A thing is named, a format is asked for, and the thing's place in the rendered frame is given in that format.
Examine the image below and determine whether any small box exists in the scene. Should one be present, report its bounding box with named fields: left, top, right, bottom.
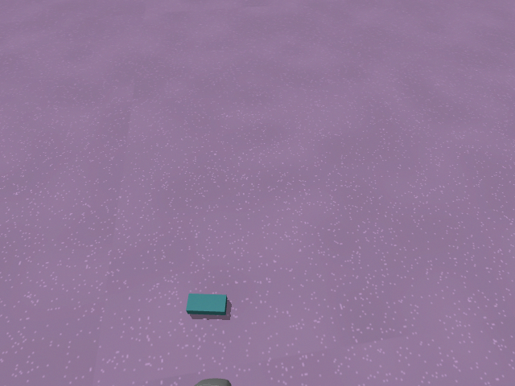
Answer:
left=186, top=294, right=227, bottom=315

